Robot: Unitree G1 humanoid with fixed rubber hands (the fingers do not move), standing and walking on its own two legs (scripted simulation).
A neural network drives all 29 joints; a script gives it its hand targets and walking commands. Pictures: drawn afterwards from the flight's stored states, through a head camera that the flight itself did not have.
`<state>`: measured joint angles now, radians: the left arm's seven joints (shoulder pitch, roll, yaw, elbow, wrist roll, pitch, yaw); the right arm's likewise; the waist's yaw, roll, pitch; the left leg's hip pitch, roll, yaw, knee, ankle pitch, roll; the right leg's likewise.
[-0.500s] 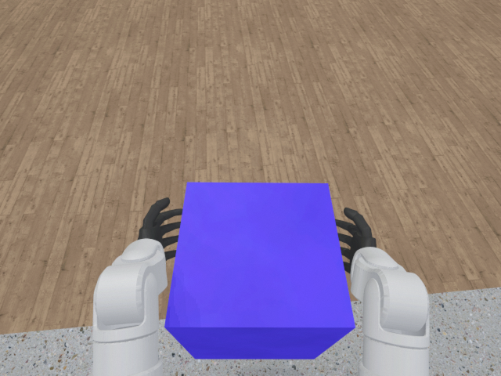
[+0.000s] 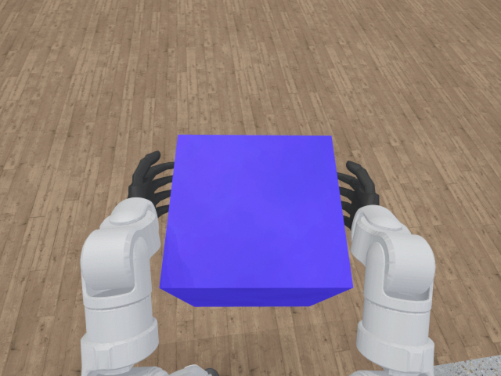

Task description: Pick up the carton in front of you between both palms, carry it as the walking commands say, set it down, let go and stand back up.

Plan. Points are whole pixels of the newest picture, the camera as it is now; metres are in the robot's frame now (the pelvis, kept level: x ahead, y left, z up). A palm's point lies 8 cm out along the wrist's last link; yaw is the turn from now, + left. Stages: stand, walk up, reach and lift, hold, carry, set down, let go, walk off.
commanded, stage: carry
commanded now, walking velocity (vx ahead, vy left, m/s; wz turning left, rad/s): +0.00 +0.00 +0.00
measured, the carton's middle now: (253, 233) +0.32 -0.01 +0.05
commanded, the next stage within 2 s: none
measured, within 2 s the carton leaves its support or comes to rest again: neither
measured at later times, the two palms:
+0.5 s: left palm (168, 77) +0.57 +0.15 +0.17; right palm (330, 84) +0.57 -0.15 +0.16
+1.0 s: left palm (165, 77) +0.63 +0.16 +0.14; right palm (312, 86) +0.62 -0.13 +0.13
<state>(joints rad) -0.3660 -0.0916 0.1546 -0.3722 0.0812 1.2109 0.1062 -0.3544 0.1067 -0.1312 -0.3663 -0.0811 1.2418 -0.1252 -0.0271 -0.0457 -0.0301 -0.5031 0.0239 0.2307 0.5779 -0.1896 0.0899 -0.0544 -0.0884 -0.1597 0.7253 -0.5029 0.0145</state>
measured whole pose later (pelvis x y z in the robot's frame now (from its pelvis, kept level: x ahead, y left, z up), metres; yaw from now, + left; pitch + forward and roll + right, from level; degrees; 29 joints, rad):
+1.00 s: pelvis +0.26 +0.00 +0.02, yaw +2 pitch +5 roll -1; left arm -0.65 -0.06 0.23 -0.04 0.07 1.17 0.12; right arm -0.60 0.06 -0.23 -0.09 -0.09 1.22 -0.11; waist 0.00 0.02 0.04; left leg -0.22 0.01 0.08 0.52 -0.47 0.04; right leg -0.39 0.01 -0.10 0.55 -0.32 -0.02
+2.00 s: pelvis +0.22 -0.01 +0.02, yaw +3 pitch +0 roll +0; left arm -0.67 -0.01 0.21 0.22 0.08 1.21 0.12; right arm -0.66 0.00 -0.18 0.22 -0.07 1.25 -0.11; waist 0.00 0.01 -0.07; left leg -0.18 0.01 0.10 0.50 -0.41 0.03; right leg -0.35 -0.01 -0.12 0.54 -0.30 -0.03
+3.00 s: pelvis +0.19 +0.00 +0.02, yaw +3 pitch +0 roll +0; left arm -0.67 0.00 0.20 0.22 0.08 1.21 0.12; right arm -0.66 0.00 -0.18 0.21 -0.07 1.25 -0.11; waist 0.00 0.00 -0.06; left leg -0.24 0.00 0.12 0.52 -0.38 0.05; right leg -0.39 -0.03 -0.11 0.52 -0.24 -0.01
